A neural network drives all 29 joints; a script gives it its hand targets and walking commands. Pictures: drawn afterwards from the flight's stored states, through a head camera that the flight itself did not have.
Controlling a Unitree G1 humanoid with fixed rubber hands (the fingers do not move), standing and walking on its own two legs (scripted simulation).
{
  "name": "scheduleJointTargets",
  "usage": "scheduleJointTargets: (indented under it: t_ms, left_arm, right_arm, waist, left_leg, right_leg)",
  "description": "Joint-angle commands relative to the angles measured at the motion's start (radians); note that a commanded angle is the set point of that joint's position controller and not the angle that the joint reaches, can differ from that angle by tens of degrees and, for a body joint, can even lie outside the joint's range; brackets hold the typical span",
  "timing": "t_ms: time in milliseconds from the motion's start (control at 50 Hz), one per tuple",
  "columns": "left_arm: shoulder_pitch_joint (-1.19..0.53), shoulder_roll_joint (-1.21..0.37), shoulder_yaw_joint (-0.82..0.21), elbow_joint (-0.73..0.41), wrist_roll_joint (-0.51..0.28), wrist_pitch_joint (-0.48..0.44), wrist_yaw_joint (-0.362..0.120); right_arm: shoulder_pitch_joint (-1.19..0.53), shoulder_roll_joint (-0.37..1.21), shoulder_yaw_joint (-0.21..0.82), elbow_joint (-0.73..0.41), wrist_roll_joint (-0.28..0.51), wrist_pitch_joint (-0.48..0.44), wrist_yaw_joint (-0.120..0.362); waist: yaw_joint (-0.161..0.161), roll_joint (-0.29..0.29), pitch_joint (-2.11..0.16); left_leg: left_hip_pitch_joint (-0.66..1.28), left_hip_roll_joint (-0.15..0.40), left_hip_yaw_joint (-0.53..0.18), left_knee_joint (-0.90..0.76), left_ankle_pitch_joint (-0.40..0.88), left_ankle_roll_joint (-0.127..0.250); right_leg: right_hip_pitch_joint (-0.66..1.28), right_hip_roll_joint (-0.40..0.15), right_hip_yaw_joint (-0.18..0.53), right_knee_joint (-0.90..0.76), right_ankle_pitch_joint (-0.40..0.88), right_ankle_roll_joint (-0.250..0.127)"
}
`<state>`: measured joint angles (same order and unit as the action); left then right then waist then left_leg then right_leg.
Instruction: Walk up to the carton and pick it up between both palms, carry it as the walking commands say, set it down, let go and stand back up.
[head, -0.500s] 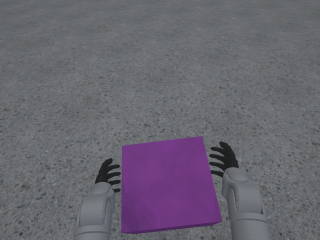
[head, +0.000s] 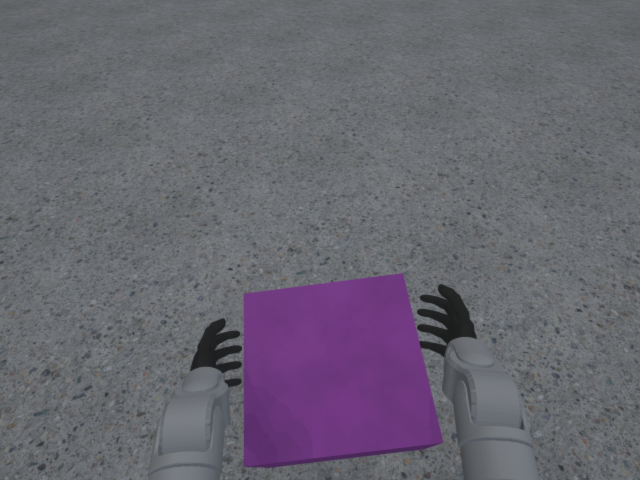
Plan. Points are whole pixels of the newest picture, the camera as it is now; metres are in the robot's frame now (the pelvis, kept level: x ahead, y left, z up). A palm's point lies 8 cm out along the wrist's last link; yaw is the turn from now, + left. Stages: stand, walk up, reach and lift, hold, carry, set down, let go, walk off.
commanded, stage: carry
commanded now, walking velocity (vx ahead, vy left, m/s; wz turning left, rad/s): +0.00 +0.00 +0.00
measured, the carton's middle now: (334, 372) +0.32 -0.01 -0.07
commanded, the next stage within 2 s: none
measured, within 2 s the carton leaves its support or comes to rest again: neither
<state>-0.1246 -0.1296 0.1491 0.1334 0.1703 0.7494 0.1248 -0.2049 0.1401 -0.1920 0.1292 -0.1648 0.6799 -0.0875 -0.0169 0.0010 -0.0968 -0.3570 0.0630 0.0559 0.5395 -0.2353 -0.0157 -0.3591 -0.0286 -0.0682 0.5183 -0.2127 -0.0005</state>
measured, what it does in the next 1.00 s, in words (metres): stands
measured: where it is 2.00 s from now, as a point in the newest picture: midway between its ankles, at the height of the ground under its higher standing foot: outside the picture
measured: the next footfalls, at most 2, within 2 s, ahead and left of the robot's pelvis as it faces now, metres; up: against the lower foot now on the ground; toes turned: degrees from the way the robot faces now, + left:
left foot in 1.50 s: +0.00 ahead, +0.15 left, +0.00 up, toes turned +20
right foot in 1.80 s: +0.04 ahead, -0.09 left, +0.00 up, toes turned +19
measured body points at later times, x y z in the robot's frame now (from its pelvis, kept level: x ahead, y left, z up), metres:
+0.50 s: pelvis +0.00 +0.00 +0.00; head -0.01 +0.00 +0.45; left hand +0.28 +0.16 +0.00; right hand +0.30 -0.16 +0.04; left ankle +0.02 +0.13 -0.73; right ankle +0.03 -0.12 -0.73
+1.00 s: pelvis +0.00 +0.02 +0.00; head -0.01 +0.03 +0.45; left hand +0.26 +0.19 +0.07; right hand +0.30 -0.13 +0.10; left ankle +0.02 +0.13 -0.73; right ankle +0.03 -0.12 -0.73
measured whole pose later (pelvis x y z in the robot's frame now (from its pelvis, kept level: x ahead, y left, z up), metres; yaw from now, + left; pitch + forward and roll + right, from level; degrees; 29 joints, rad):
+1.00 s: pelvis +0.00 +0.02 +0.00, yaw +2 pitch +3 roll +0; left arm -0.12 -0.13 0.07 -0.34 0.16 1.18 0.19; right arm -0.20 0.14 -0.10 -0.29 -0.15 1.07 -0.15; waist -0.02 -0.01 -0.09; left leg -0.39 0.02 0.04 0.58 -0.25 0.00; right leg -0.38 -0.08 -0.08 0.57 -0.25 0.01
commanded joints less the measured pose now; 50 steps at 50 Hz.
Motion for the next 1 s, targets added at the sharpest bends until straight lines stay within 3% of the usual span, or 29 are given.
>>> scheduleJointTargets:
  t_ms: [0,20,40,160,180,200,220,240,260,280,300,340,360,400,420,460,500,520,540,600,620,640,660,700,780,840,900,940,980]
  left_arm:
    - [-0.481,-0.696,-0.491,-0.146,-0.213,-0.079,-0.235]
    - [-0.483,-0.663,-0.473,-0.084,-0.179,-0.081,-0.240]
    - [-0.498,-0.673,-0.513,-0.218,-0.229,-0.081,-0.234]
    - [-0.496,-0.669,-0.464,-0.002,-0.157,-0.094,-0.253]
    - [-0.502,-0.681,-0.489,-0.089,-0.182,-0.101,-0.252]
    - [-0.548,-0.645,-0.465,-0.039,-0.160,-0.114,-0.250]
    - [-0.516,-0.720,-0.529,-0.178,-0.222,-0.106,-0.244]
    - [-0.547,-0.701,-0.542,-0.255,-0.244,-0.097,-0.233]
    - [-0.464,-0.655,-0.474,-0.078,-0.172,-0.085,-0.241]
    - [-0.442,-0.647,-0.463,-0.040,-0.156,-0.084,-0.246]
    - [-0.515,-0.690,-0.515,-0.165,-0.218,-0.089,-0.245]
    - [-0.506,-0.642,-0.449,0.010,-0.144,-0.102,-0.255]
    - [-0.556,-0.690,-0.518,-0.197,-0.227,-0.113,-0.243]
    - [-0.512,-0.655,-0.458,0.009,-0.155,-0.113,-0.261]
    - [-0.563,-0.732,-0.558,-0.259,-0.258,-0.106,-0.243]
    - [-0.483,-0.660,-0.445,0.056,-0.132,-0.106,-0.259]
    - [-0.557,-0.690,-0.523,-0.191,-0.226,-0.112,-0.241]
    - [-0.513,-0.632,-0.439,0.038,-0.140,-0.122,-0.259]
    - [-0.549,-0.666,-0.502,-0.066,-0.176,-0.132,-0.262]
    - [-0.520,-0.675,-0.488,-0.067,-0.176,-0.128,-0.259]
    - [-0.519,-0.709,-0.522,-0.138,-0.204,-0.115,-0.249]
    - [-0.515,-0.690,-0.497,-0.065,-0.175,-0.108,-0.253]
    - [-0.612,-0.810,-0.652,-0.416,-0.324,-0.087,-0.239]
    - [-0.567,-0.857,-0.665,-0.424,-0.311,0.002,-0.226]
    - [-0.455,-0.889,-0.672,-0.488,-0.346,0.172,-0.205]
    - [-0.411,-0.899,-0.702,-0.602,-0.382,0.263,-0.176]
    - [-0.417,-0.924,-0.699,-0.671,-0.401,0.337,-0.157]
    - [-0.439,-0.923,-0.710,-0.737,-0.415,0.380,-0.146]
    - [-0.411,-0.924,-0.707,-0.735,-0.421,0.423,-0.137]
  right_arm:
    - [-0.275,0.742,0.553,0.027,0.205,0.017,0.251]
    - [-0.264,0.712,0.529,0.109,0.172,0.015,0.261]
    - [-0.243,0.739,0.564,0.017,0.211,0.020,0.255]
    - [-0.245,0.693,0.489,0.194,0.122,0.003,0.274]
    - [-0.308,0.705,0.542,0.077,0.179,-0.008,0.275]
    - [-0.281,0.685,0.494,0.185,0.145,-0.015,0.283]
    - [-0.302,0.759,0.581,0.016,0.218,-0.010,0.271]
    - [-0.282,0.740,0.566,-0.025,0.226,-0.002,0.262]
    - [-0.229,0.701,0.531,0.124,0.166,0.013,0.268]
    - [-0.229,0.688,0.519,0.150,0.155,0.007,0.273]
    - [-0.276,0.735,0.565,0.041,0.208,0.007,0.273]
    - [-0.255,0.683,0.489,0.231,0.114,-0.002,0.279]
    - [-0.315,0.744,0.570,0.022,0.211,-0.012,0.267]
    - [-0.241,0.701,0.499,0.240,0.122,-0.011,0.286]
    - [-0.331,0.769,0.607,-0.071,0.249,-0.009,0.265]
    - [-0.299,0.674,0.504,0.192,0.131,-0.015,0.282]
    - [-0.273,0.744,0.551,0.057,0.213,-0.016,0.278]
    - [-0.209,0.690,0.473,0.290,0.109,-0.023,0.286]
    - [-0.287,0.710,0.535,0.154,0.153,-0.033,0.286]
    - [-0.295,0.726,0.553,0.131,0.170,-0.029,0.288]
    - [-0.330,0.740,0.588,0.018,0.205,-0.021,0.274]
    - [-0.286,0.726,0.551,0.131,0.161,-0.011,0.279]
    - [-0.303,0.868,0.696,-0.170,0.290,0.019,0.267]
    - [-0.314,0.883,0.708,-0.215,0.292,0.093,0.254]
    - [-0.244,0.877,0.721,-0.345,0.325,0.246,0.213]
    - [-0.175,0.888,0.735,-0.434,0.375,0.339,0.196]
    - [-0.247,0.925,0.766,-0.534,0.426,0.417,0.178]
    - [-0.235,0.943,0.757,-0.549,0.443,0.466,0.176]
    - [-0.170,0.913,0.724,-0.538,0.422,0.511,0.165]
  waist:
    - [0.023,-0.020,-0.255]
    - [0.027,0.017,-0.249]
    - [0.024,-0.008,-0.239]
    - [0.021,-0.005,-0.268]
    - [0.023,0.017,-0.250]
    - [0.026,0.036,-0.260]
    - [0.025,0.009,-0.252]
    - [0.026,0.065,-0.253]
    - [0.026,0.003,-0.231]
    - [0.026,0.012,-0.213]
    - [0.025,0.007,-0.208]
    - [0.020,-0.012,-0.257]
    - [0.021,0.003,-0.262]
    - [0.022,-0.016,-0.237]
    - [0.022,-0.001,-0.234]
    - [0.023,0.001,-0.255]
    - [0.024,0.071,-0.246]
    - [0.020,0.030,-0.273]
    - [0.019,-0.007,-0.245]
    - [0.022,-0.002,-0.253]
    - [0.023,-0.003,-0.268]
    - [0.019,-0.020,-0.239]
    - [0.016,-0.022,-0.266]
    - [0.020,0.054,-0.252]
    - [0.017,-0.034,-0.188]
    - [0.019,-0.115,-0.237]
    - [0.016,-0.113,-0.231]
    - [0.014,-0.060,-0.209]
    - [0.013,0.138,-0.192]
  left_leg:
    - [0.100,0.069,-0.063,-0.091,0.064,0.025]
    - [0.095,0.067,-0.071,-0.101,0.088,0.028]
    - [0.082,0.070,-0.071,-0.108,0.060,0.020]
    - [0.114,0.082,-0.079,-0.112,0.110,0.030]
    - [0.102,0.077,-0.074,-0.104,0.111,0.029]
    - [0.119,0.076,-0.080,-0.118,0.121,0.028]
    - [0.102,0.084,-0.084,-0.131,0.088,0.024]
    - [0.080,0.082,-0.093,-0.129,0.069,0.028]
    - [0.086,0.076,-0.068,-0.108,0.077,0.026]
    - [0.091,0.069,-0.065,-0.110,0.064,0.024]
    - [0.079,0.079,-0.077,-0.134,0.068,0.020]
    - [0.101,0.074,-0.071,-0.101,0.056,0.030]
    - [0.123,0.076,-0.069,-0.073,0.096,0.027]
    - [0.088,0.071,-0.066,-0.106,0.033,0.020]
    - [0.076,0.073,-0.089,-0.112,0.023,0.026]
    - [0.111,0.072,-0.060,-0.094,0.084,0.026]
    - [0.124,0.075,-0.073,-0.116,0.073,0.026]
    - [0.126,0.076,-0.067,-0.099,0.119,0.028]
    - [0.099,0.067,-0.067,-0.104,0.070,0.015]
    - [0.099,0.078,-0.078,-0.100,0.107,0.032]
    - [0.111,0.077,-0.071,-0.094,0.095,0.034]
    - [0.084,0.072,-0.072,-0.103,0.057,0.026]
    - [0.058,0.069,-0.084,-0.085,0.060,0.027]
    - [0.008,0.072,-0.094,-0.096,0.096,0.042]
    - [-0.123,0.056,-0.102,-0.050,0.024,0.042]
    - [-0.188,-0.005,-0.054,0.091,-0.006,0.029]
    - [-0.143,0.004,-0.046,0.084,0.084,0.015]
    - [-0.131,0.022,-0.104,0.044,0.086,0.030]
    - [-0.065,0.143,-0.315,-0.164,0.236,0.062]
  right_leg:
    - [0.119,-0.100,0.087,-0.056,0.137,-0.012]
    - [0.125,-0.100,0.085,-0.053,0.125,-0.012]
    - [0.121,-0.097,0.084,-0.049,0.098,-0.009]
    - [0.120,-0.093,0.068,-0.044,0.109,-0.003]
    - [0.136,-0.101,0.067,-0.044,0.109,-0.001]
    - [0.119,-0.090,0.075,-0.029,0.117,-0.002]
    - [0.124,-0.078,0.062,-0.039,0.067,-0.007]
    - [0.123,-0.084,0.067,-0.041,0.064,-0.004]
    - [0.115,-0.097,0.076,-0.047,0.105,-0.005]
    - [0.103,-0.099,0.087,-0.059,0.101,-0.004]
    - [0.107,-0.096,0.074,-0.054,0.065,-0.003]
    - [0.129,-0.101,0.094,-0.060,0.094,-0.013]
    - [0.112,-0.105,0.099,-0.065,0.141,-0.013]
    - [0.122,-0.100,0.095,-0.059,0.087,-0.010]
    - [0.114,-0.095,0.083,-0.070,0.054,-0.008]
    - [0.123,-0.099,0.087,-0.061,0.123,-0.006]
    - [0.103,-0.093,0.096,-0.042,0.114,-0.009]
    - [0.137,-0.100,0.084,-0.042,0.158,-0.004]
    - [0.127,-0.103,0.087,-0.058,0.116,-0.004]
    - [0.140,-0.103,0.085,-0.050,0.121,-0.010]
    - [0.131,-0.100,0.080,-0.054,0.110,-0.005]
    - [0.122,-0.107,0.086,-0.069,0.087,-0.001]
    - [0.158,-0.117,0.089,-0.062,0.107,-0.007]
    - [0.172,-0.118,0.060,-0.017,0.080,0.008]
    - [0.200,-0.164,0.090,-0.053,0.018,0.003]
    - [0.248,-0.268,0.186,-0.106,0.028,-0.061]
    - [0.209,-0.261,0.123,-0.058,0.096,-0.047]
    - [0.138,-0.238,0.099,-0.038,-0.066,-0.032]
    - [0.041,-0.112,-0.023,0.144,-0.170,0.043]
